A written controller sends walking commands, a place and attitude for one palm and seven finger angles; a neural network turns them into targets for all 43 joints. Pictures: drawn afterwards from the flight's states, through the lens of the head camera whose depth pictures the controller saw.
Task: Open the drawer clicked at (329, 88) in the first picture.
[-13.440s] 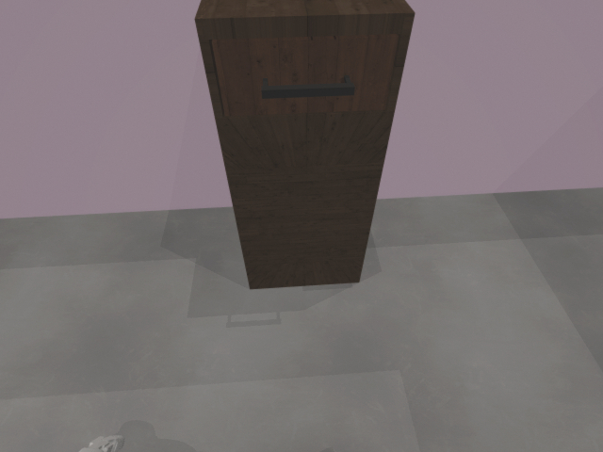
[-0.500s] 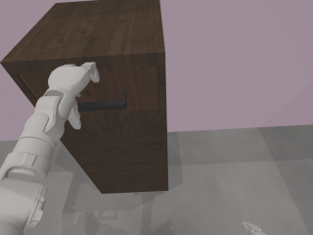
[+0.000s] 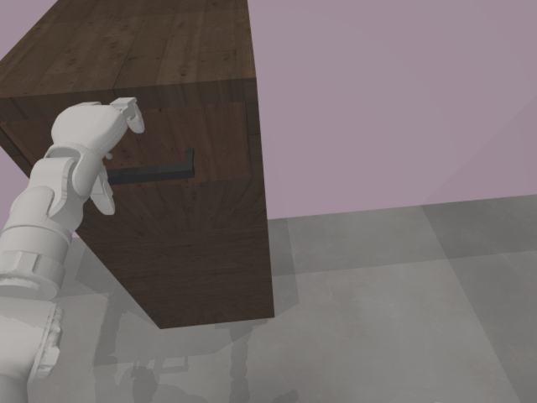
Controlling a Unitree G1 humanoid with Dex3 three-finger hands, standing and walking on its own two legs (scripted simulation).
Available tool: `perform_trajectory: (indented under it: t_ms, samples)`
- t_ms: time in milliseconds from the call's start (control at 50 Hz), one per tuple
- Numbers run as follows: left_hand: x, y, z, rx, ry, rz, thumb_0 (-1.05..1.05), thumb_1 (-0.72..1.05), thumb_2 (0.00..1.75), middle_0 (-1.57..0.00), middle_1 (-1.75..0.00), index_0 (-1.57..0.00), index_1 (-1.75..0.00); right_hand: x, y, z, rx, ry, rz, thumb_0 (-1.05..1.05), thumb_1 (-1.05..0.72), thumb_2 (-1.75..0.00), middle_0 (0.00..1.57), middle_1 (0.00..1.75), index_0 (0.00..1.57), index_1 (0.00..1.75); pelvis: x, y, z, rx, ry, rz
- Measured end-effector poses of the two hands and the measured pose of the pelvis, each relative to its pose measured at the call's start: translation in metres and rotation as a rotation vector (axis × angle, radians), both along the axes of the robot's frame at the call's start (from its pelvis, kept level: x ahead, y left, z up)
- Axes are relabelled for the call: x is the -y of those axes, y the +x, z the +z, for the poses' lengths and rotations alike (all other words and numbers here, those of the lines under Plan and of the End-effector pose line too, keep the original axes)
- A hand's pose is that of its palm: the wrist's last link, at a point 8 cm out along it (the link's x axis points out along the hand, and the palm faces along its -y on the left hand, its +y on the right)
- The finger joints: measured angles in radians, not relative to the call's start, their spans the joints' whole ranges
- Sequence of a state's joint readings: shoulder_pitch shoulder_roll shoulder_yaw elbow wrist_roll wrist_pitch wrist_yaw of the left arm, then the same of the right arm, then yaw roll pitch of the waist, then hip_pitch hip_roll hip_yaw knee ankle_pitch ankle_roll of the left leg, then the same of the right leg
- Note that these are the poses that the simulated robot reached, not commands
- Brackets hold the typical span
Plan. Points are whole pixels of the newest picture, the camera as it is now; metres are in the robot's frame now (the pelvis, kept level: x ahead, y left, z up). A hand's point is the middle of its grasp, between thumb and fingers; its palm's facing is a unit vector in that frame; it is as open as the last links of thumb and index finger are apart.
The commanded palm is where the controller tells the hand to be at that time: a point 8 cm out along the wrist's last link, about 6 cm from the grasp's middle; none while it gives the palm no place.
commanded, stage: move the hooked fingers above the handle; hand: left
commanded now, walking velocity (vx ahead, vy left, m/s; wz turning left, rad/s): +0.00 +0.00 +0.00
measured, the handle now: (137, 166) +0.47 +0.25 +0.09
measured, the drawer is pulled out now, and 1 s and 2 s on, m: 0.00 0.00 0.00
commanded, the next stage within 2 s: lower the fingers behind the handle in 1.24 s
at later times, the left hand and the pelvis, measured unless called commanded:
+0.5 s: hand (109, 156) +0.43 +0.26 +0.15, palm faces +0.04 +0.01 -1.00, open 13.7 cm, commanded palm +0.43 +0.29 +0.20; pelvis +0.00 +0.00 +0.00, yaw +0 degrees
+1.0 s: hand (109, 156) +0.43 +0.26 +0.15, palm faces +0.03 +0.01 -1.00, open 13.7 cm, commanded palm +0.43 +0.29 +0.19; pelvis +0.00 +0.00 +0.00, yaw +0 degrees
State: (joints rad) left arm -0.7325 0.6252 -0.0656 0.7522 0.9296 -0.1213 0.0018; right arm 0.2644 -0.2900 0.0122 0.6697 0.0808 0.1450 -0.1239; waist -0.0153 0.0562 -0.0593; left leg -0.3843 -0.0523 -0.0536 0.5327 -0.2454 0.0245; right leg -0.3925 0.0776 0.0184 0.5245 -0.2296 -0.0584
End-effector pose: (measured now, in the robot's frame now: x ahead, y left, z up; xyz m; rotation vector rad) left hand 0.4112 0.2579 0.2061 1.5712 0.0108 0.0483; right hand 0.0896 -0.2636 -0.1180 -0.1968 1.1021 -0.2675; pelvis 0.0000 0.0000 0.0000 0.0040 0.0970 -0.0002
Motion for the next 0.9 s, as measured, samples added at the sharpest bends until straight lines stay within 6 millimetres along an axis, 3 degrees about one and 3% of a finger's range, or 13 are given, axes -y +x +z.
perform_trajectory:
  t_ms: [560, 900]
  samples:
    - [0.000, 0.000, -0.001, 0.017, 0.005, 0.005, 0.00, -0.49, 0.30, -0.43, -1.24, -0.34, -1.24, -0.014, 0.026, 0.002, 0.047, 0.013, 0.048, 0.01, -0.90, -0.90, 0.20, 0.30, 0.20, 0.30, -0.004, 0.003, -0.002, -0.008, -0.002, 0.010]
    - [0.001, 0.000, 0.000, 0.004, 0.005, 0.016, 0.00, -0.49, 0.30, -0.43, -1.23, -0.33, -1.25, -0.014, 0.015, 0.001, 0.035, 0.015, 0.038, 0.01, -0.90, -0.90, 0.20, 0.30, 0.20, 0.30, -0.004, 0.000, -0.002, -0.005, -0.001, 0.009]
